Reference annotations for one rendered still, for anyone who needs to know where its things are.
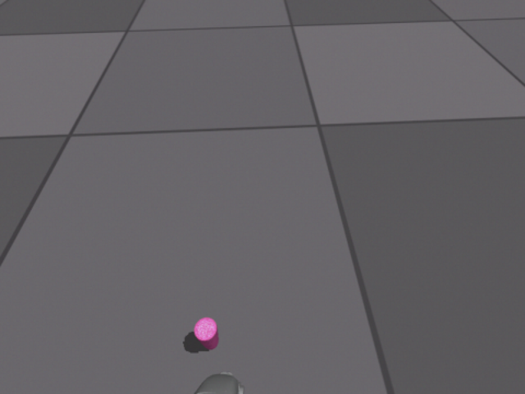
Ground cup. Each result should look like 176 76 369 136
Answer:
194 318 218 350

